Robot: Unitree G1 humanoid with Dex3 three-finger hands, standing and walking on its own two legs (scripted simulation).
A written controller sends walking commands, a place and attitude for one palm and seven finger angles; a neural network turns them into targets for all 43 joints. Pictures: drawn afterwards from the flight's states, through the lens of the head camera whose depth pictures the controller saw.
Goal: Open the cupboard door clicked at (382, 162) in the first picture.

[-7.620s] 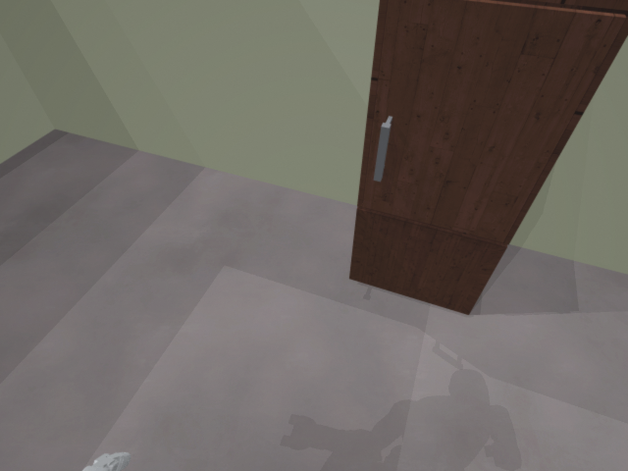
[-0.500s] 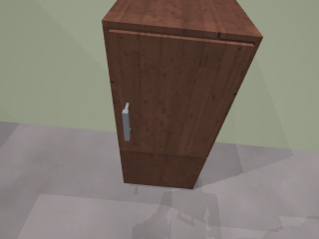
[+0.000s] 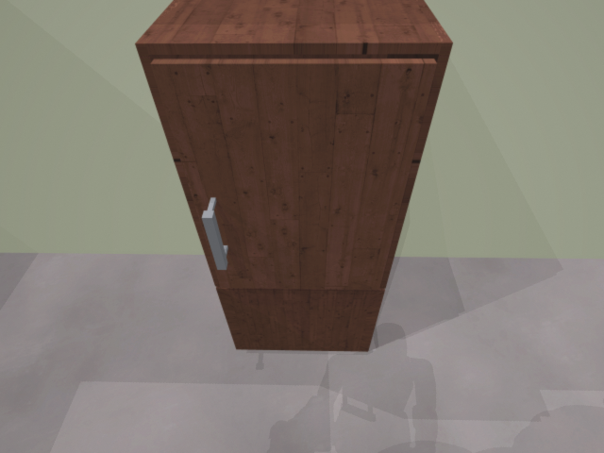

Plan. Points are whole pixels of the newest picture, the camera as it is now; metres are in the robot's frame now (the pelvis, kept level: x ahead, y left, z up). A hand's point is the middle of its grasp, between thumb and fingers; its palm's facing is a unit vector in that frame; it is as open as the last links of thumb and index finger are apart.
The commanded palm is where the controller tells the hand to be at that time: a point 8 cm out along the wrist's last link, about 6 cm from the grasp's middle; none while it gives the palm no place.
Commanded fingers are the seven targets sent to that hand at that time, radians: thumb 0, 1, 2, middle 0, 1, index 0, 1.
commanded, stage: come to a stop and stand still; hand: left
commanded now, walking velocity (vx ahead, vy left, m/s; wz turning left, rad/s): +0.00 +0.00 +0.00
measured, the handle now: (217, 235) +0.55 +0.21 -0.10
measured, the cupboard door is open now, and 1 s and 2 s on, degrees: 0 0 0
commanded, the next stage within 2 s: look again from close up in 0.54 s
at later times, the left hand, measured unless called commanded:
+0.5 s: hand out of the picture +0.02 +0.16 -0.17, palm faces +0.01 -0.98 -0.21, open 7.4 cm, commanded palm none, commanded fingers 0.00 0.90 0.90 -0.20 -0.30 -0.20 -0.30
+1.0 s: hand out of the picture +0.04 +0.18 -0.16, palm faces -0.01 -0.97 -0.24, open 7.4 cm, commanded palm none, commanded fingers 0.00 0.90 0.90 -0.20 -0.30 -0.20 -0.30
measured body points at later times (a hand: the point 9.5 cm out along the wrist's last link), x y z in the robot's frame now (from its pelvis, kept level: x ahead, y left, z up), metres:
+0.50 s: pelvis +0.02 -0.02 +0.00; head +0.03 -0.02 +0.45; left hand +0.02 +0.21 -0.15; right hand +0.06 -0.25 -0.15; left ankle +0.01 +0.11 -0.73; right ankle -0.04 -0.09 -0.73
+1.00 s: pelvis +0.01 -0.02 +0.01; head +0.01 -0.02 +0.46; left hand +0.04 +0.23 -0.14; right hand +0.04 -0.26 -0.15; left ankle +0.01 +0.11 -0.73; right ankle -0.04 -0.09 -0.73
